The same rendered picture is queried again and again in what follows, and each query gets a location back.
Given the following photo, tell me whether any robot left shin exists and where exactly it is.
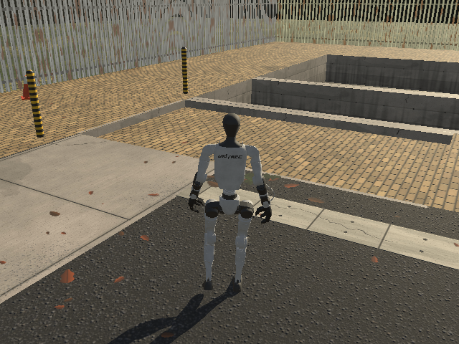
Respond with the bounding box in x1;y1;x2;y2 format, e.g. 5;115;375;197
204;233;214;281

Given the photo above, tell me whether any right robot upper arm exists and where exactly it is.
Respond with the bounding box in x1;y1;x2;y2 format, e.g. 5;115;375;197
246;145;264;186

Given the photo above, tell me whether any left robot forearm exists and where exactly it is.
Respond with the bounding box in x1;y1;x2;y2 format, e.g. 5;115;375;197
189;171;203;199

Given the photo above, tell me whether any right robot forearm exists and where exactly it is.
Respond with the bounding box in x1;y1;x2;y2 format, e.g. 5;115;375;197
256;175;270;208

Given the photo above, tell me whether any right robot hand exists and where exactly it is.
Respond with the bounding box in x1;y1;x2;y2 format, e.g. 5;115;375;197
255;206;272;224

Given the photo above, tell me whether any left robot hand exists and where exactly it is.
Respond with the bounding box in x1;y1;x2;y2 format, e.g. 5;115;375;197
188;197;205;213

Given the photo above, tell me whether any left robot upper arm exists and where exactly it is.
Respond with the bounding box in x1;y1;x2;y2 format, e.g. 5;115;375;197
196;144;216;183

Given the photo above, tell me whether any robot head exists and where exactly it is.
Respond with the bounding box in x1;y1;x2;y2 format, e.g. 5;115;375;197
219;113;243;148

